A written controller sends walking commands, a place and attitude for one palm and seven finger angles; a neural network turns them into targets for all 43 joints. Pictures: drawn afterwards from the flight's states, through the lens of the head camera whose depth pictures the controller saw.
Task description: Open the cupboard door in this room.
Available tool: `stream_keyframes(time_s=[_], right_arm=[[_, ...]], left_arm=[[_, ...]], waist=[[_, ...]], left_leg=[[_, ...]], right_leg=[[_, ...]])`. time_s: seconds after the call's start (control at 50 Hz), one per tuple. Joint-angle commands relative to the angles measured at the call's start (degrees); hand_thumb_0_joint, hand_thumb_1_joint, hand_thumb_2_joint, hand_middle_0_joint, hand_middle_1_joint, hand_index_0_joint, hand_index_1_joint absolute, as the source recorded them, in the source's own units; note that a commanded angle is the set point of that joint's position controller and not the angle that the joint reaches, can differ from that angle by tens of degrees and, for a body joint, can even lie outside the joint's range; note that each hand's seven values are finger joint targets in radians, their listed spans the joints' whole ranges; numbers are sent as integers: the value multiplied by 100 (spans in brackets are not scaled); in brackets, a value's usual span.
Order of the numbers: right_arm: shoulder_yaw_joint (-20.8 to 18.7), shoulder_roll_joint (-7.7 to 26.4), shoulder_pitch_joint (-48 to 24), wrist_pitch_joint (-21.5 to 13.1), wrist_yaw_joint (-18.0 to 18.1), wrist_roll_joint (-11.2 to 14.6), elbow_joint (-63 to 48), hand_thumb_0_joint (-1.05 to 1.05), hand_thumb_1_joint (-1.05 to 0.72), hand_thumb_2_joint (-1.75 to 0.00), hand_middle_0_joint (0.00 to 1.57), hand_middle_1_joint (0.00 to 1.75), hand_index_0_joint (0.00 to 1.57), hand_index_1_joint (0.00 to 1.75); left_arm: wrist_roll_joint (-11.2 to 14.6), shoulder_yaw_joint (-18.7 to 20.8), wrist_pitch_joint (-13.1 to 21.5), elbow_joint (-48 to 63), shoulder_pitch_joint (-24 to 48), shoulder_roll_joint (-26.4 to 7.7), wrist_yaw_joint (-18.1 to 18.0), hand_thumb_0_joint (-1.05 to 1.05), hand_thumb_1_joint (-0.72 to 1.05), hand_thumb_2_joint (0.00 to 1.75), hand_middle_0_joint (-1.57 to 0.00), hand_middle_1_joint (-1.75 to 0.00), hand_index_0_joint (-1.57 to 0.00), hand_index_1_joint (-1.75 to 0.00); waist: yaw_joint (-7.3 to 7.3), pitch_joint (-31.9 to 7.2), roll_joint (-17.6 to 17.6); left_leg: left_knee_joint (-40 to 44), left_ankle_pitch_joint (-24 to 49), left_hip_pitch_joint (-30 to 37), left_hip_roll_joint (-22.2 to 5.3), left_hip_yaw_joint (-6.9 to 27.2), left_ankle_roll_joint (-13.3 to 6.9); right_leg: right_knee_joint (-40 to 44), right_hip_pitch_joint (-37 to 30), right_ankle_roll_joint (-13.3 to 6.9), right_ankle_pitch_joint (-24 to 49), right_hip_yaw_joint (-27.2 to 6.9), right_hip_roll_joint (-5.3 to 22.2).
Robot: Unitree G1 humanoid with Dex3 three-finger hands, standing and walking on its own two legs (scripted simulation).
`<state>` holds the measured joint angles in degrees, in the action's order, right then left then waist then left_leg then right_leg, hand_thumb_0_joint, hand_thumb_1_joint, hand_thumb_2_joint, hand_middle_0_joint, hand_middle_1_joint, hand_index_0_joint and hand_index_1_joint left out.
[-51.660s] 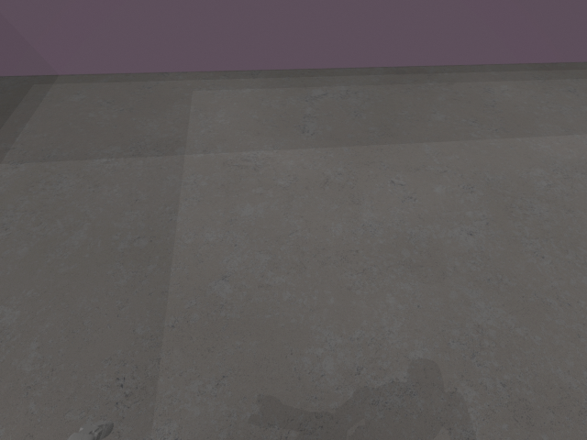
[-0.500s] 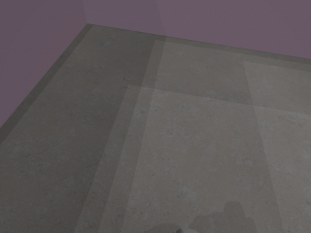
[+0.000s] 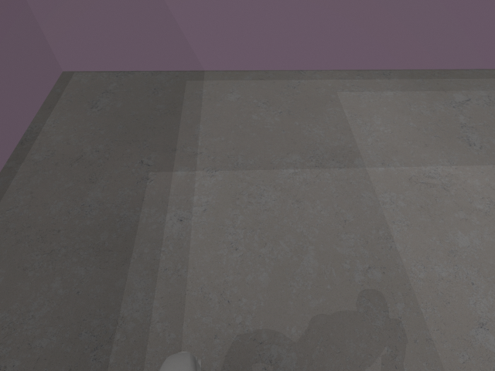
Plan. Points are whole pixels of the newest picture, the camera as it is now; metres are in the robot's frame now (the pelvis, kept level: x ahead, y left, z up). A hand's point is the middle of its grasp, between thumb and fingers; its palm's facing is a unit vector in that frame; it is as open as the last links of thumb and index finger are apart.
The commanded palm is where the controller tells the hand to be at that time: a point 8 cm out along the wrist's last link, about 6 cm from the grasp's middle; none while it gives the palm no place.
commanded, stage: walk to a spot facing it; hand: left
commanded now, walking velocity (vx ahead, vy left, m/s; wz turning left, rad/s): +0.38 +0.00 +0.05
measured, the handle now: out of the picture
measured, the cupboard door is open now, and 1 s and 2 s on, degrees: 40 40 40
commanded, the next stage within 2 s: turn to face it in 0.18 s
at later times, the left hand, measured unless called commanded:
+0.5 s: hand (144, 316) +0.25 +0.21 -0.18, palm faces +0.10 -0.98 -0.19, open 7.3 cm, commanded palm none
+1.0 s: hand (135, 298) +0.29 +0.25 -0.20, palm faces +0.38 -0.90 -0.22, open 7.4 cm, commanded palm none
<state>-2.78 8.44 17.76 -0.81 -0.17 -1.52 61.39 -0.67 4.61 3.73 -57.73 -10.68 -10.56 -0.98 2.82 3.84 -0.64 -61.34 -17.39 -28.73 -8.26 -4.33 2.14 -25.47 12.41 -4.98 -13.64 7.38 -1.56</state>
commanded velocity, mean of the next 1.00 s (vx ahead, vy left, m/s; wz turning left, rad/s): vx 0.07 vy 0.00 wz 0.43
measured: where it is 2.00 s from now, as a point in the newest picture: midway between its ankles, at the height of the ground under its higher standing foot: (245, 323)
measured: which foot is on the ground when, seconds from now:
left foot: up 0.00-0.26, down 0.28-0.60, up 0.62-0.90, down 0.92-1.00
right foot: down 0.00-0.26, up 0.28-0.58, down 0.60-0.90, up 0.92-1.00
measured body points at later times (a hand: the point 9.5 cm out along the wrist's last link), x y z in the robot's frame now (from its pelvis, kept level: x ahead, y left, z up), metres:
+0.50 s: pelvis +0.21 +0.03 -0.01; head +0.24 +0.04 +0.44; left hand +0.24 +0.27 -0.16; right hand +0.26 -0.20 -0.16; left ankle +0.24 +0.14 -0.74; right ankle +0.24 -0.11 -0.70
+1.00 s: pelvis +0.30 +0.04 -0.02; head +0.34 +0.08 +0.43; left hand +0.27 +0.30 -0.18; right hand +0.50 -0.17 -0.14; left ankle +0.29 +0.14 -0.74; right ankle +0.30 -0.11 -0.69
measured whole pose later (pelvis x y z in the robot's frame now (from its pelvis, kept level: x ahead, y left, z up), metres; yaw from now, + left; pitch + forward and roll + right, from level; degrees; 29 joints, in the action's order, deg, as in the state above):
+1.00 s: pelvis +0.30 +0.04 -0.02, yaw +21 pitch +2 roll +0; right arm -3.3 13.2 7.2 0.7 -0.9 -1.5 51.1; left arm -1.4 4.1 -3.0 -54.1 -11.3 -13.9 -1.1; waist 0.6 4.4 -4.0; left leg -39.0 -18.2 -22.2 -1.5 -5.6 -2.1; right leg -61.2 24.1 4.4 -31.7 5.3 7.3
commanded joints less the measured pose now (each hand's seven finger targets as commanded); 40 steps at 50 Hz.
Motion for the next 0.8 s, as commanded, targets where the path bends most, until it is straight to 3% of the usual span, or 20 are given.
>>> stream_keyframes(time_s=[0.0, 0.14, 0.18, 0.2, 0.22, 0.24, 0.26, 0.3, 0.32, 0.38, 0.46, 0.52, 0.54, 0.56, 0.58, 0.6, 0.64, 0.68, 0.72, 0.78], right_arm=[[-75, 236, 70, -43, -61, -6, -349, 0, -90, -90, 20, 30, 20, 30], [-47, 364, -1223, -205, -151, 40, -780, 0, -90, -90, 20, 30, 20, 30], [-53, 468, -954, -236, -100, 15, -649, 0, -90, -90, 20, 30, 20, 30], [-79, 586, -412, -261, -51, -10, -451, 0, -90, -90, 20, 30, 20, 30], [-168, 952, 431, -284, -5, -44, -234, 0, -90, -90, 20, 30, 20, 30], [-296, 1567, 1157, -304, 70, -135, -97, 0, -90, -90, 20, 30, 20, 30], [-284, 1698, 1485, -218, 101, -63, -53, 0, -90, -90, 20, 30, 20, 30], [-203, 1367, 669, -230, 162, -17, -238, 0, -90, -90, 20, 30, 20, 30], [-116, 1036, 211, -256, 168, -1, -357, 0, -90, -90, 20, 30, 20, 30], [-8, 903, -298, -275, 176, 12, -441, 0, -90, -90, 20, 30, 20, 30], [-140, 1096, -448, -79, 139, 12, -546, 0, -90, -90, 20, 30, 20, 30], [-196, 1125, -649, 56, 97, 34, -659, 0, -90, -90, 20, 30, 20, 30], [-180, 978, -658, 73, 76, 54, -717, 0, -90, -90, 20, 30, 20, 30], [-139, 679, -607, 89, 27, 83, -831, 0, -90, -90, 20, 30, 20, 30], [-162, 655, -635, 120, 5, 69, -933, 0, -90, -90, 20, 30, 20, 30], [-213, 768, -737, 173, 14, 58, -917, 0, -90, -90, 20, 30, 20, 30], [-209, 718, -682, 242, -32, 66, -802, 0, -90, -90, 20, 30, 20, 30], [-157, 543, -613, 290, -86, 67, -787, 0, -90, -90, 20, 30, 20, 30], [-126, 452, -676, 298, -124, 83, -835, 0, -90, -90, 20, 30, 20, 30], [-85, 460, -898, 260, -155, 88, -1007, 0, -90, -90, 20, 30, 20, 30]], left_arm=[[-29, -16, 161, -35, -610, -463, 86, 0, 90, 90, -20, -30, -20, -30], [-39, -61, 179, -399, -1129, -686, 55, 0, 90, 90, -20, -30, -20, -30], [-17, -69, 160, -453, -1124, -698, 48, 0, 90, 90, -20, -30, -20, -30], [-5, -77, 146, -451, -1100, -685, 38, 0, 90, 90, -20, -30, -20, -30], [1, -85, 124, -394, -1098, -592, 40, 0, 90, 90, -20, -30, -20, -30], [59, -119, 112, -282, -1411, -342, 74, 0, 90, 90, -20, -30, -20, -30], [29, -163, 168, -56, -1037, -322, 73, 0, 90, 90, -20, -30, -20, -30], [-11, -132, 82, 13, -550, -264, 36, 0, 90, 90, -20, -30, -20, -30], [-38, -136, 26, -9, -526, -258, 79, 0, 90, 90, -20, -30, -20, -30], [-60, -194, -191, -124, -955, 68, 112, 0, 90, 90, -20, -30, -20, -30], [-76, -122, -291, 52, -805, -51, 83, 0, 90, 90, -20, -30, -20, -30], [-56, -2, -279, 162, -896, -370, 55, 0, 90, 90, -20, -30, -20, -30], [-71, 64, -240, 199, -964, -617, 25, 0, 90, 90, -20, -30, -20, -30], [-126, 158, -210, 243, -1071, -1098, -28, 0, 90, 90, -20, -30, -20, -30], [-108, 206, -239, 301, -1225, -1485, -40, 0, 90, 90, -20, -30, -20, -30], [-80, 179, -213, 379, -1030, -1353, -84, 0, 90, 90, -20, -30, -20, -30], [-84, 93, -272, 573, -359, -1000, -130, 0, 90, 90, -20, -30, -20, -30], [-103, 57, -248, 652, -185, -903, -121, 0, 90, 90, -20, -30, -20, -30], [-119, 73, -242, 627, -245, -971, -107, 0, 90, 90, -20, -30, -20, -30], [-124, 129, -254, 619, -366, -1186, -90, 0, 90, 90, -20, -30, -20, -30]], waist=[[-129, -66, -308], [-389, 140, -350], [-166, 84, -337], [85, -180, -315], [392, -694, 222], [521, -1482, 1434], [579, -1509, 1322], [234, -646, 1109], [13, -177, 873], [-395, -386, 823], [-401, -351, 726], [-577, -324, 713], [-644, -379, 241], [-729, -445, -1005], [-842, -688, -1677], [-768, -582, -1755], [-456, -345, -1231], [-313, -345, -1043], [-340, -327, -999], [-451, -387, -1035]], left_leg=[[786, 555, -466, -98, 106, 47], [2405, 573, -237, 216, -136, -129], [2863, 664, 572, 505, -401, -217], [3208, 890, 1497, 644, -485, -300], [3326, 1455, 2935, 169, 129, -521], [3412, 2093, 4371, -1374, 2010, -1244], [3971, 2848, 4133, -2058, 2749, -1693], [4305, 2484, 2659, -1775, 2453, -1595], [4496, 2239, 1961, -1451, 1946, -1380], [4470, 2517, 1011, -733, 828, -1089], [4341, 1210, 521, -514, 1077, -1068], [3901, 526, 181, -244, 1181, -792], [3446, 137, -187, 104, 992, -554], [2355, -806, -860, 779, 279, -179], [787, -1848, -742, 986, 41, -60], [-243, -1789, -803, 695, 405, -56], [-804, -1162, -699, 399, 412, 11], [-286, -971, -414, 400, 187, 94], [588, -922, -171, 462, -55, 126], [1637, -774, 119, 592, -340, 91]], right_leg=[[1680, -308, -645, 395, -1281, 1573], [1121, -1199, -480, 2191, -1061, 1715], [528, -1083, -331, 3220, -814, 1537], [-221, -820, -176, 3672, -605, 1349], [-1414, 64, 61, 2846, -460, 1045], [-3192, 1481, 325, 441, -11, 331], [-4497, 1870, 273, -1968, -360, 64], [-5170, 2353, 388, -1495, -759, 541], [-4821, 2201, 484, -1167, -776, 773], [-3034, 946, 650, -931, -512, 754], [-1810, 287, 784, -399, -156, 436], [-771, -378, 791, 134, -152, 400], [-114, -887, 710, 79, -573, 774], [521, -1294, 320, 91, -1801, 1984], [1067, -1086, -301, 264, -2622, 3051], [1131, -713, -494, 392, -2689, 3083], [876, -364, -334, 835, -1494, 2602], [660, -278, -136, 1680, -613, 2329], [458, -484, -33, 2245, -191, 2226], [50, -780, -21, 2940, 31, 2270]])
